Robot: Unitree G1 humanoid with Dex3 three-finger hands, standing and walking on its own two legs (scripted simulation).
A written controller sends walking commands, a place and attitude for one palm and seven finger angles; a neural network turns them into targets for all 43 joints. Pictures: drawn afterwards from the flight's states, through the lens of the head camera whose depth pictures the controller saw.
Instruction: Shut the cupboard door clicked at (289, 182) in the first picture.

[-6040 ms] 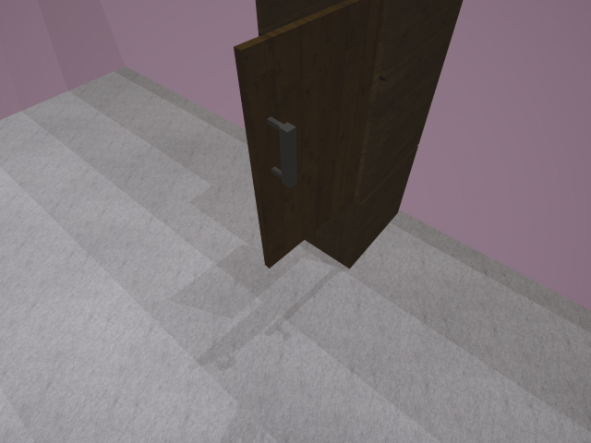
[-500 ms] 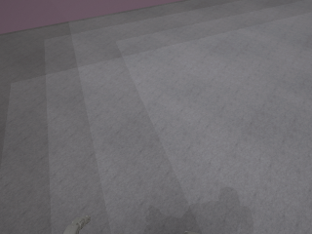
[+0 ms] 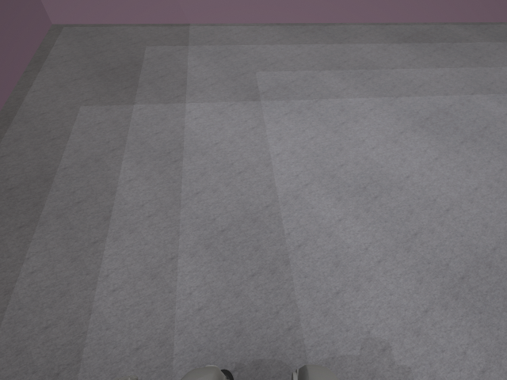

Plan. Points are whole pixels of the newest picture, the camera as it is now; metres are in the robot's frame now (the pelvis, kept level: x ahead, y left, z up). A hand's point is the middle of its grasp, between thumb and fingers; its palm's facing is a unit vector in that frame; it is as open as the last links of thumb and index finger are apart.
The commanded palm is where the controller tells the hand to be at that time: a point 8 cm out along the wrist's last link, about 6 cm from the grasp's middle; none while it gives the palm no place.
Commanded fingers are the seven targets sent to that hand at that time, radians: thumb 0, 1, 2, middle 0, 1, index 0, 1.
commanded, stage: walk to a spot facing it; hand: left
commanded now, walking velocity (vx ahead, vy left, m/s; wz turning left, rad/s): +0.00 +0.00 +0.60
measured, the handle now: out of the picture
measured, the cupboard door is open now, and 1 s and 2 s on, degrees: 85 85 85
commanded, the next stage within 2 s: none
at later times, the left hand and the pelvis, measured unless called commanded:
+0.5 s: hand out of the picture +0.03 +0.10 -0.15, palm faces +0.34 -0.91 -0.26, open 7.4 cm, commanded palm none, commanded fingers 0.00 0.90 0.90 -0.20 -0.30 -0.20 -0.30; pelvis +0.04 -0.10 +0.01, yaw +20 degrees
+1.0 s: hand out of the picture +0.04 +0.11 -0.15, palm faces +0.58 -0.75 -0.30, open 7.4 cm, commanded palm none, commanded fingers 0.00 0.90 0.90 -0.20 -0.30 -0.20 -0.30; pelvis +0.07 -0.13 +0.00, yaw +37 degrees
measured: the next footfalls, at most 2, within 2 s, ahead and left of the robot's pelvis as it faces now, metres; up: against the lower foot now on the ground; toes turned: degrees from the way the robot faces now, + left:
right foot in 0.22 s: +0.07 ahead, -0.18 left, +0.00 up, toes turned +7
left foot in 0.62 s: +0.04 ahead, +0.03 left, +0.00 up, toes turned +32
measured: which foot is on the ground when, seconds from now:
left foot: down 0.00-0.22, up 0.24-0.60, down 0.62-0.98, up 1.00-1.00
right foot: up 0.00-0.20, down 0.22-0.62, up 0.64-0.96, down 0.98-1.00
